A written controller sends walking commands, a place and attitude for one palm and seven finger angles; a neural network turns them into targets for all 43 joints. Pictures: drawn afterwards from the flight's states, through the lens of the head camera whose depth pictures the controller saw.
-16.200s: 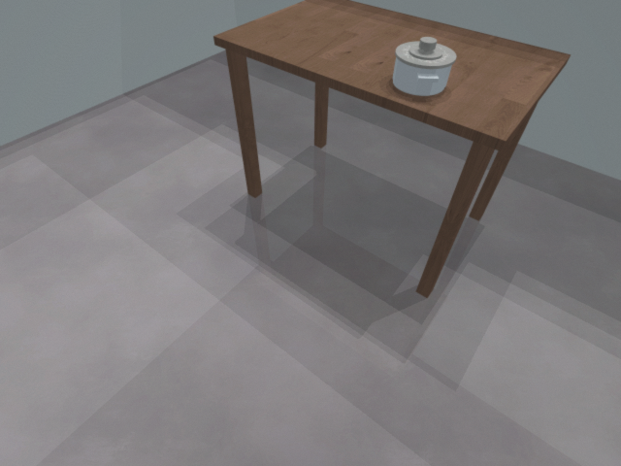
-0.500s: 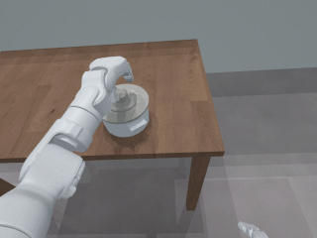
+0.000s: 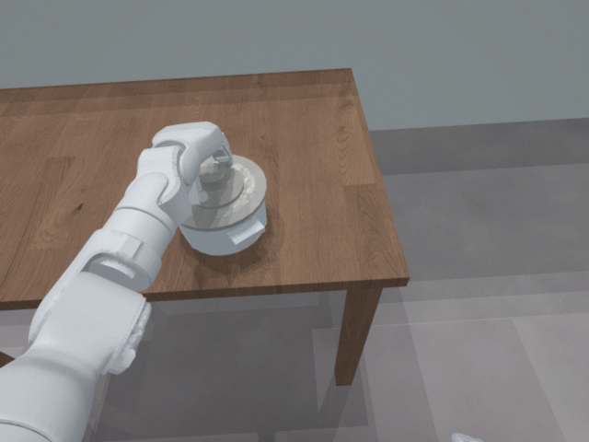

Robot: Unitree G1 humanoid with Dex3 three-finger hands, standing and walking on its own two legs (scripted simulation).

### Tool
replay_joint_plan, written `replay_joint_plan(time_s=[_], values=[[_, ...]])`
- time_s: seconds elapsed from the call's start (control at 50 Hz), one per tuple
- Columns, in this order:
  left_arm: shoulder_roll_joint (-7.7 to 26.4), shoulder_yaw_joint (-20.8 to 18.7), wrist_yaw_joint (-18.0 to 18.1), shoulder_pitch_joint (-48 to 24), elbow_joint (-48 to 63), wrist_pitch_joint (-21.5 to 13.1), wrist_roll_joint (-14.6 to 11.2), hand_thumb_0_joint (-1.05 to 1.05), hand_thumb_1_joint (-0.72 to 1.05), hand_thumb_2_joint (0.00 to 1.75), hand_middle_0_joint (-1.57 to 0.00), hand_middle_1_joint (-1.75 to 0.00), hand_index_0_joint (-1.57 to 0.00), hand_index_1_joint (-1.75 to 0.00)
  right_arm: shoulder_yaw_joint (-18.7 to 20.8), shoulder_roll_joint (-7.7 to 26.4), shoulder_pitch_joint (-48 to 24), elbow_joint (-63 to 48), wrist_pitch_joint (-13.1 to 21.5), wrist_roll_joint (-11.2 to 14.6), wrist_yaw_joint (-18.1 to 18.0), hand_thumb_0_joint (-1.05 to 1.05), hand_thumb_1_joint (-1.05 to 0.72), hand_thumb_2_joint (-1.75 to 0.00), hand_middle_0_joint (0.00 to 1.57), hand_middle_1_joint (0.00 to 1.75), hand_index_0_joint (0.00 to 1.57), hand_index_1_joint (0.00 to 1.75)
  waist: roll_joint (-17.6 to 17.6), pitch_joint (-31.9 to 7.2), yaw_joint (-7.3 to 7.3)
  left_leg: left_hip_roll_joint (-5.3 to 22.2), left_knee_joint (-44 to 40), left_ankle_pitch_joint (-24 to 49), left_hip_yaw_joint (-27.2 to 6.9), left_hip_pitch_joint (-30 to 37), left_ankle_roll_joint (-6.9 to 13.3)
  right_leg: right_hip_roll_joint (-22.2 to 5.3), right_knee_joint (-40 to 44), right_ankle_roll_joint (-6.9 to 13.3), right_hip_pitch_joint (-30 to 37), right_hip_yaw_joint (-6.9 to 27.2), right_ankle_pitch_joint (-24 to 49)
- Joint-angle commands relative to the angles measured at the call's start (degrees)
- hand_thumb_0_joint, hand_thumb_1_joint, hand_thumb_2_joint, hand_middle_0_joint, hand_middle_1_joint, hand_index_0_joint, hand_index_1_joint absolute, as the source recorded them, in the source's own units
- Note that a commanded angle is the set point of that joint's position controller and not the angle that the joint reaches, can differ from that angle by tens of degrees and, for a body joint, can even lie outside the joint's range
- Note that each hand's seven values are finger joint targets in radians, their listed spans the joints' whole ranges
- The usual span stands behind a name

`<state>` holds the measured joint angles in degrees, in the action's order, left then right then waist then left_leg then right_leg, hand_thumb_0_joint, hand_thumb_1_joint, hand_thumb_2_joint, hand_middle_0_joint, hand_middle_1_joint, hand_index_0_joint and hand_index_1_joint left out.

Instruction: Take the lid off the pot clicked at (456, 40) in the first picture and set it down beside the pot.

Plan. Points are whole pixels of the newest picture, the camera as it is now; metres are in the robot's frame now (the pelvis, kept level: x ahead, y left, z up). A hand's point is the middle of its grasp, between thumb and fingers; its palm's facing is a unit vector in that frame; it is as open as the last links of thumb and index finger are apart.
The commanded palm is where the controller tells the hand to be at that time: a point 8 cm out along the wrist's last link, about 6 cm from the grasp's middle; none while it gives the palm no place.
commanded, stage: lower the open fingers around the knob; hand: left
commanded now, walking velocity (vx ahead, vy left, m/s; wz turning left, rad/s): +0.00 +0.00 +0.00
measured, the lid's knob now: (212, 177) +0.49 +0.12 +0.09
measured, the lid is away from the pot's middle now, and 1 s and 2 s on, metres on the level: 0.00 0.00 0.00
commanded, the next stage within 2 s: close the fingers and squeeze the knob in 0.26 s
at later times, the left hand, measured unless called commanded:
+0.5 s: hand (205, 184) +0.45 +0.12 +0.11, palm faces -0.32 -0.05 -0.95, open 10.1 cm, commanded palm +0.44 +0.12 +0.17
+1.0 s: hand (204, 183) +0.45 +0.12 +0.11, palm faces -0.34 -0.07 -0.94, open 8.3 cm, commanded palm +0.45 +0.13 +0.17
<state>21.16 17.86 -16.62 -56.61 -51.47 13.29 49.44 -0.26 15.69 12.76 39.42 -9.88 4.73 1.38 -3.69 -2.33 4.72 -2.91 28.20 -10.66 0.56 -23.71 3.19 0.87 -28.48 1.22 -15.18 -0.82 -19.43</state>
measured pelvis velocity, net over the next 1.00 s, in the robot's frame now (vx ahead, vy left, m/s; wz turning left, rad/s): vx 0.00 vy -0.01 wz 0.00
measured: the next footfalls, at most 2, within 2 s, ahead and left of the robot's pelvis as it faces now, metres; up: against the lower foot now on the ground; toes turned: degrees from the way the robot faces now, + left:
none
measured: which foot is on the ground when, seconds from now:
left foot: down 0.00-1.00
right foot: down 0.00-1.00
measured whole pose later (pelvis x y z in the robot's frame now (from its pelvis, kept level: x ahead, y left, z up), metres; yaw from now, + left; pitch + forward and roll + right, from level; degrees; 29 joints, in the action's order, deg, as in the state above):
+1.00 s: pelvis +0.00 -0.01 +0.00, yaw +0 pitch +6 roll +0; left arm 20.3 18.1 -15.2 -55.9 -52.6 13.9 49.4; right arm -0.5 15.9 12.3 39.6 -10.3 5.1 0.6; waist -3.8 -2.7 4.8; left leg -2.2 28.9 -10.8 0.4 -23.8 2.6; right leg 1.6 -29.0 1.8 -15.2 -0.9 -19.4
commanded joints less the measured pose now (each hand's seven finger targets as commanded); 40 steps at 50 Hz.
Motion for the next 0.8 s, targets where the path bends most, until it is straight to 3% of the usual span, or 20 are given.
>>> replay_joint_plan(time_s=[0.0,0.04,0.08,0.16,0.18,0.2,0.26,0.3,0.34,0.36,0.38,0.4,0.42,0.46,0.5,0.54,0.6,0.62,0.72,0.78], values=[[9.8,-3.6,2.4,-31.3,15.5,-1.1,1.4,0.00,-0.32,1.50,-0.85,-0.08,-0.85,-0.08,2.9,7.1,-2.9,-6.8,2.0,0.0,0.3,0.00,-0.90,-0.90,0.20,0.30,0.20,0.30,2.8,-25.6,0.28,0.4,1.7,18.9,-2.9,25.1,1.9,1.4,2.5,1.0,-5.0,-0.9,25.1],[11.9,-5.9,3.0,-28.3,12.1,-0.9,1.5,0.00,-0.32,1.50,-0.85,-0.08,-0.85,-0.08,2.9,7.1,-2.2,-6.3,2.1,-0.2,0.2,0.00,-0.90,-0.90,0.20,0.30,0.20,0.30,4.0,-25.6,-0.12,0.2,2.1,19.5,-2.9,24.6,1.9,1.6,2.3,1.0,-4.6,-1.0,25.6],[9.7,-5.0,2.9,-24.6,8.5,-0.6,0.2,0.00,-0.32,1.50,-0.85,-0.08,-0.85,-0.08,2.6,7.2,-1.9,-6.1,1.6,0.2,0.2,0.00,-0.90,-0.90,0.20,0.30,0.20,0.30,6.9,-22.3,-0.10,0.3,1.5,17.9,-2.2,20.6,1.9,1.4,2.3,0.9,-4.1,-1.3,25.6],[7.7,-2.2,3.6,-30.8,14.4,-0.2,1.3,0.00,-0.32,1.50,-0.85,-0.08,-0.85,-0.08,2.9,6.8,-3.4,-6.4,1.5,0.1,0.7,0.00,-0.90,-0.90,0.20,0.30,0.20,0.30,2.4,-24.0,0.35,0.6,2.0,20.0,-3.0,24.6,1.5,1.5,1.6,1.2,-6.6,-1.6,24.6],[5.8,-1.6,3.5,-29.5,14.7,-0.3,0.8,0.00,-0.32,1.50,-0.85,-0.08,-0.85,-0.08,3.0,6.5,-3.4,-6.8,1.6,-0.1,0.8,0.00,-0.90,-0.90,0.20,0.30,0.20,0.30,2.4,-24.6,0.24,0.6,2.5,21.9,-3.2,24.9,1.7,1.5,1.7,1.2,-7.0,-1.6,24.9],[9.7,-4.7,3.8,-28.0,12.5,-0.1,1.5,0.00,-0.32,1.50,-0.85,-0.08,-0.85,-0.08,2.9,6.9,-2.9,-6.1,1.4,-0.1,0.9,0.00,-0.90,-0.90,0.20,0.30,0.20,0.30,3.5,-24.4,-0.22,0.7,2.3,21.1,-3.5,24.8,1.5,1.7,1.8,1.2,-6.7,-1.6,24.3],[8.7,-3.7,4.1,-26.7,8.5,1.0,1.0,0.00,-0.32,1.50,-0.85,-0.08,-0.85,-0.08,2.4,6.8,-3.5,-6.0,0.9,0.2,0.6,0.00,-0.90,-0.90,0.20,0.30,0.20,0.30,6.4,-21.3,-0.01,0.6,1.1,15.6,-2.7,21.0,1.3,1.6,2.0,1.1,-6.2,-1.7,21.9],[10.0,-4.5,4.4,-28.4,10.4,0.8,1.2,0.00,-0.32,1.50,-0.85,-0.08,-0.85,-0.08,2.2,6.9,-4.1,-6.5,0.9,0.1,0.4,0.00,-0.90,-0.90,0.20,0.30,0.20,0.30,5.7,-23.2,-0.40,0.3,1.0,14.8,-2.6,21.0,1.5,1.4,2.2,1.1,-4.8,-1.2,22.4],[7.5,-2.5,4.5,-30.9,11.7,1.4,1.4,0.00,-0.32,1.50,-0.85,-0.08,-0.85,-0.08,2.4,6.6,-4.3,-6.3,1.0,0.1,0.5,0.00,-0.90,-0.90,0.20,0.30,0.20,0.30,5.3,-23.8,0.07,0.4,1.0,15.4,-3.0,22.5,1.3,1.4,2.0,1.2,-5.9,-1.5,22.2],[5.7,-1.3,4.4,-29.8,11.6,1.6,1.3,0.00,-0.15,1.10,-0.59,-0.56,-0.59,-0.56,2.6,6.3,-4.4,-6.5,1.1,0.1,0.5,0.00,-0.90,-0.90,0.20,0.30,0.20,0.30,4.6,-23.6,0.21,0.5,1.5,16.2,-2.8,23.2,1.4,1.5,1.9,1.2,-6.4,-1.6,22.3],[5.1,-1.6,4.1,-30.0,14.3,1.0,0.5,0.00,-0.14,1.10,-0.58,-0.59,-0.58,-0.59,2.7,6.3,-4.4,-7.2,1.3,0.0,0.6,0.00,-0.90,-0.90,0.20,0.30,0.20,0.30,4.1,-25.3,0.05,0.6,1.8,18.3,-3.1,23.9,1.5,1.2,1.9,1.3,-5.8,-1.5,23.4],[7.7,-3.1,4.1,-29.6,13.3,1.0,1.3,0.00,-0.13,1.10,-0.58,-0.61,-0.58,-0.61,2.6,6.5,-4.6,-6.8,1.2,0.0,0.7,0.00,-0.90,-0.90,0.20,0.30,0.20,0.30,4.0,-25.3,-0.22,0.6,1.8,17.9,-3.3,24.4,1.3,1.4,1.8,1.3,-6.0,-1.4,23.0],[5.4,-1.2,4.0,-28.7,11.7,1.3,0.9,0.00,-0.12,1.10,-0.58,-0.63,-0.58,-0.63,2.4,6.3,-4.6,-6.9,1.1,0.0,0.7,0.00,-0.90,-0.90,0.20,0.30,0.20,0.30,3.9,-23.7,0.11,0.5,1.5,16.7,-3.2,23.6,1.3,1.5,1.8,1.3,-6.5,-1.6,22.1],[6.9,-2.2,4.1,-27.2,7.0,2.0,1.1,0.00,-0.10,1.09,-0.57,-0.67,-0.57,-0.67,2.1,6.5,-4.2,-6.1,0.8,0.3,0.3,0.00,-0.90,-0.90,0.20,0.30,0.20,0.30,6.1,-19.7,0.17,0.4,0.7,12.5,-2.6,20.0,1.3,1.5,2.5,1.1,-6.7,-1.6,19.7],[10.2,-4.5,4.4,-28.7,6.8,1.8,1.4,0.00,-0.08,1.09,-0.57,-0.71,-0.57,-0.71,1.7,6.9,-4.3,-6.1,0.7,0.3,-0.2,0.00,-0.90,-0.90,0.20,0.30,0.20,0.30,7.0,-19.4,-0.22,0.3,-0.1,9.9,-2.5,18.1,1.4,1.3,2.8,1.2,-5.6,-1.2,18.9],[8.5,-2.8,4.8,-34.0,11.2,1.5,1.7,0.00,-0.06,1.09,-0.57,-0.74,-0.57,-0.74,2.0,6.3,-4.4,-6.2,1.3,0.1,-0.5,0.00,-0.90,-0.90,0.20,0.30,0.20,0.30,5.5,-22.3,0.29,0.1,0.1,10.2,-2.6,20.7,1.6,1.3,3.0,1.1,-5.6,-0.9,19.4],[9.9,-4.4,4.7,-29.9,9.9,0.9,1.6,0.00,-0.03,1.08,-0.58,-0.79,-0.58,-0.79,2.0,6.5,-4.2,-6.4,1.7,-0.1,-0.5,0.00,-0.90,-0.90,0.20,0.30,0.20,0.30,4.8,-23.8,-0.46,0.2,0.6,12.1,-2.7,21.2,1.6,1.1,2.7,1.2,-4.2,-0.6,21.2],[6.7,-1.8,4.5,-28.4,7.4,1.4,1.3,0.00,-0.02,1.07,-0.58,-0.80,-0.58,-0.80,1.9,6.2,-4.3,-6.3,1.5,0.2,-0.5,0.00,-0.90,-0.90,0.20,0.30,0.20,0.30,4.5,-21.4,0.04,0.1,0.4,11.1,-2.3,20.0,1.4,1.2,2.6,1.2,-5.2,-0.9,20.2],[11.0,-4.9,4.1,-28.0,7.3,1.6,1.0,0.00,0.04,1.05,-0.59,-0.87,-0.59,-0.87,1.7,6.7,-4.3,-6.7,1.4,0.2,-0.8,0.00,-0.90,-0.90,0.20,0.30,0.20,0.30,7.6,-20.8,-0.54,-0.2,0.2,9.7,-1.5,16.8,2.0,0.8,3.2,0.7,-1.8,0.0,22.3],[9.0,-3.2,3.4,-32.4,12.6,0.5,0.7,0.00,0.08,1.04,-0.61,-0.90,-0.61,-0.90,2.2,6.3,-4.3,-7.2,2.1,0.2,-1.1,0.00,-0.90,-0.90,0.20,0.30,0.20,0.30,6.2,-22.7,0.42,-0.1,1.0,11.3,-1.4,19.3,2.4,0.7,3.5,0.7,-2.4,0.1,24.1]])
